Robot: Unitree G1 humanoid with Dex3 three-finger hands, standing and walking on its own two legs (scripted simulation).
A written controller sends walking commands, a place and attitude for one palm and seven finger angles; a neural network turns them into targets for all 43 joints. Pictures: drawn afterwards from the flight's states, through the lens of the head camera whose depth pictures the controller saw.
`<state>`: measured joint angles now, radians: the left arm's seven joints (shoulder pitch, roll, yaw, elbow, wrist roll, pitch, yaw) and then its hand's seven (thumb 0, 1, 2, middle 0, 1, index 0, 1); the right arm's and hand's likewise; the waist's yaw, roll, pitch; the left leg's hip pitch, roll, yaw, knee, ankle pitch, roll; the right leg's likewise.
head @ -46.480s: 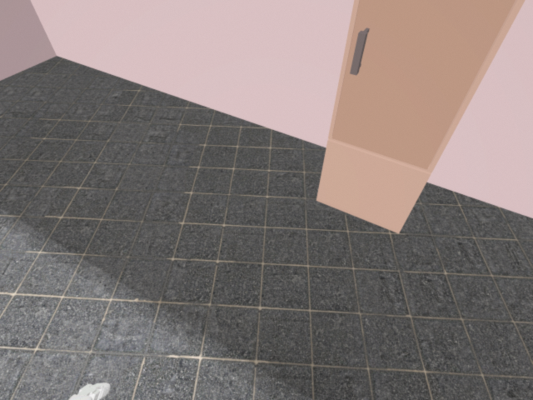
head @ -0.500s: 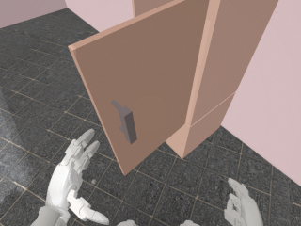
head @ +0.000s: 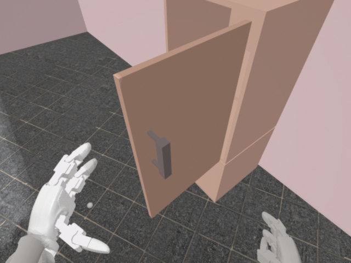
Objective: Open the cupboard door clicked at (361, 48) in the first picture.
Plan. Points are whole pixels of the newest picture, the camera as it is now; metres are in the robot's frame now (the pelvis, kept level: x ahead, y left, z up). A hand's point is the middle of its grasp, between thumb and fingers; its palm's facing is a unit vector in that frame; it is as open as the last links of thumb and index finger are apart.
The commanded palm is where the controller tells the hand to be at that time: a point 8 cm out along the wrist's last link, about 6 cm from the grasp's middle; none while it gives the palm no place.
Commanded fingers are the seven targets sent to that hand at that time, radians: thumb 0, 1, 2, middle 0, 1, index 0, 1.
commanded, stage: draw the hand back to the body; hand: left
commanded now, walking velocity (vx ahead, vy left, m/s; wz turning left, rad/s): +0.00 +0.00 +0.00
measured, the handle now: (158, 154) +0.35 +0.08 +0.07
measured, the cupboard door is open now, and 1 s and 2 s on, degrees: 94 94 94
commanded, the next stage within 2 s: step back with the hand held close in 1.06 s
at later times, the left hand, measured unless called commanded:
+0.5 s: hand (41, 173) +0.22 +0.25 +0.17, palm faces +0.37 -0.84 -0.40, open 11.3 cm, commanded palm +0.18 +0.30 +0.19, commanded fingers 0.00 0.62 0.78 -0.19 -0.30 -0.19 -0.30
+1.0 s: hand (31, 166) +0.22 +0.27 +0.18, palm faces +0.43 -0.81 -0.39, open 7.5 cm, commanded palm +0.18 +0.30 +0.21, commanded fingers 0.00 0.90 0.90 -0.20 -0.30 -0.20 -0.30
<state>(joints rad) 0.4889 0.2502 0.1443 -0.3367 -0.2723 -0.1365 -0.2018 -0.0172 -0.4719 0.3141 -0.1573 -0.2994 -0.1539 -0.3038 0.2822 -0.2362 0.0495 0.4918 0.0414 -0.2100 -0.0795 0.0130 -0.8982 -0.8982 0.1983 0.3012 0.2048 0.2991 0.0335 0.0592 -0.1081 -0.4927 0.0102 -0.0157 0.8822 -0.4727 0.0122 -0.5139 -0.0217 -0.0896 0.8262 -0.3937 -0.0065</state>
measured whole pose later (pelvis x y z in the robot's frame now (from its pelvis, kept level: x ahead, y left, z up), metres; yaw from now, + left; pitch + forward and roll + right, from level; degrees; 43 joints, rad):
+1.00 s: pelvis +0.03 +0.01 +0.04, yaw -2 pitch -4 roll -1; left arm 0.45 0.32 0.32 -0.36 -0.05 -0.05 0.11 0.01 0.87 0.89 -0.21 -0.30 -0.21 -0.30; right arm 0.19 -0.22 0.02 0.65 -0.01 -0.11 -0.08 0.01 -0.90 -0.90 0.20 0.30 0.21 0.30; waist 0.08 0.06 0.03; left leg -0.04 0.00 0.03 0.39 -0.29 0.02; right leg -0.09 -0.01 -0.05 0.37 -0.21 0.01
